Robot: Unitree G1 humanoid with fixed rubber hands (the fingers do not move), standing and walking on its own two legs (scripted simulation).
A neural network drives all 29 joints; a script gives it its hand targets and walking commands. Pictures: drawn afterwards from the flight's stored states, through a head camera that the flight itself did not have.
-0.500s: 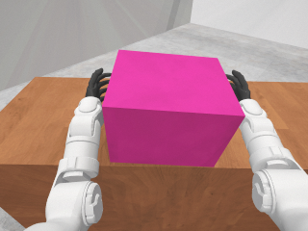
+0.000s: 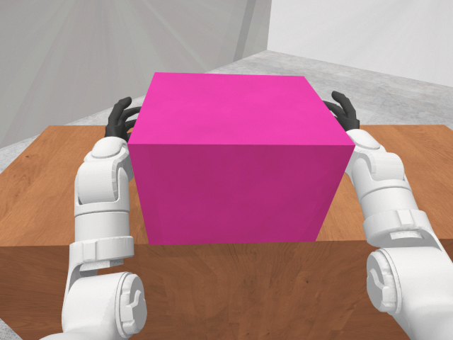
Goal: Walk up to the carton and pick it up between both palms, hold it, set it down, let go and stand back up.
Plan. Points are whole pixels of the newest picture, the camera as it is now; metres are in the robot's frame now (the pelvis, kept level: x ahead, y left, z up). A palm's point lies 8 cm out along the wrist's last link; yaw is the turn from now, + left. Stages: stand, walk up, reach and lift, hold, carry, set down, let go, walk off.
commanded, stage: reach and lift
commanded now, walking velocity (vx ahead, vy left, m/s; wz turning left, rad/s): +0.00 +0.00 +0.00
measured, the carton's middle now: (232, 154) +0.39 -0.01 +0.20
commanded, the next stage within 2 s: hold in 1.12 s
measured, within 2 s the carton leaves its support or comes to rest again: neither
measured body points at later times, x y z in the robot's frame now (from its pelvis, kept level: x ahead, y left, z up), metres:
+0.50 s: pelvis +0.01 -0.01 +0.00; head -0.07 +0.01 +0.44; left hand +0.40 +0.19 +0.27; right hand +0.41 -0.19 +0.29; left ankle +0.02 +0.11 -0.75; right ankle +0.01 -0.11 -0.75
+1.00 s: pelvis +0.01 +0.00 +0.00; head -0.07 +0.01 +0.44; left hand +0.39 +0.17 +0.28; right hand +0.39 -0.21 +0.30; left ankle +0.02 +0.11 -0.75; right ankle +0.02 -0.11 -0.75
